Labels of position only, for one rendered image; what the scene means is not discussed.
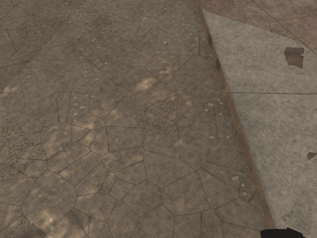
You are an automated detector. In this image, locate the robot right hand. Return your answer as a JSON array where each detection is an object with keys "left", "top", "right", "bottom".
[{"left": 261, "top": 227, "right": 306, "bottom": 238}]

